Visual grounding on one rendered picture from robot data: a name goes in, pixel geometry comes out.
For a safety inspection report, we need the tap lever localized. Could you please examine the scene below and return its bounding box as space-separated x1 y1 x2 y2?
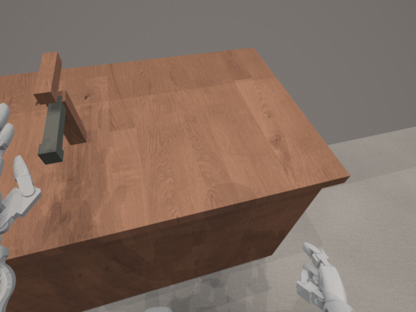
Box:
38 96 66 164

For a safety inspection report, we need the left robot hand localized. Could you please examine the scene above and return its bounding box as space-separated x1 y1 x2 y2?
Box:
0 103 42 244

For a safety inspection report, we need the right robot hand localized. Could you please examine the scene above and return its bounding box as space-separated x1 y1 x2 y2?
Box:
296 242 348 310

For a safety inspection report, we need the counter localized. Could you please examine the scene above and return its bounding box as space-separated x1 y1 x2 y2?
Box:
0 47 350 312

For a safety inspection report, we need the robot left forearm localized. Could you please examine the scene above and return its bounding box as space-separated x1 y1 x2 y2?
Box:
0 245 16 312

